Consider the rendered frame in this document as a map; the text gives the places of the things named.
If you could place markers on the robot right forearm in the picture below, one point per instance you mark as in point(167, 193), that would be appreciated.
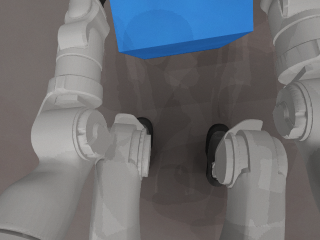
point(295, 31)

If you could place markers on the carton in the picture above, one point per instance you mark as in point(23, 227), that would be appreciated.
point(150, 29)

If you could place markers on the robot right upper arm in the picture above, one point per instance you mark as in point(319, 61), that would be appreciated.
point(297, 116)

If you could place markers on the robot left forearm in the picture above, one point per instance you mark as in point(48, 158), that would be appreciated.
point(79, 58)

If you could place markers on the right robot thigh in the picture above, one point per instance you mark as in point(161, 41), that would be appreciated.
point(256, 200)

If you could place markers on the robot left upper arm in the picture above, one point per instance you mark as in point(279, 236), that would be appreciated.
point(42, 204)

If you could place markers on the robot left foot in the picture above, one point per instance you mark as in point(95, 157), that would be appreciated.
point(148, 126)

